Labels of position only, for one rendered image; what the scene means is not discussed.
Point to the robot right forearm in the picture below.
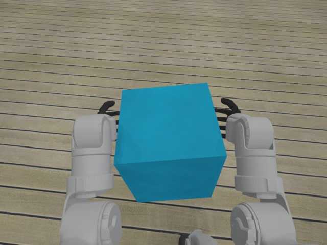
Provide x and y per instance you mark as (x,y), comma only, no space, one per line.
(254,142)

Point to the left robot hand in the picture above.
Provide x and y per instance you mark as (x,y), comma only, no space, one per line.
(105,107)

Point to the robot right thigh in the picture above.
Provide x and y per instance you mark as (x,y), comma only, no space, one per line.
(200,239)

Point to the robot right foot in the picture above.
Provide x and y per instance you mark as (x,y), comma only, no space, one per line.
(182,238)

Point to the right robot hand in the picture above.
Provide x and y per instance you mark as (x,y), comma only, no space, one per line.
(234,109)

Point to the robot right upper arm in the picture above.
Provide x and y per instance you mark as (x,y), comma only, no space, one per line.
(262,223)

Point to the robot left forearm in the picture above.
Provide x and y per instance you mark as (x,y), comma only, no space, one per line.
(92,137)

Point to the carton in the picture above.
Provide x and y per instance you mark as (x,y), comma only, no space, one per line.
(169,145)

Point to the robot left upper arm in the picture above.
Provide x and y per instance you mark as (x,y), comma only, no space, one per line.
(91,223)

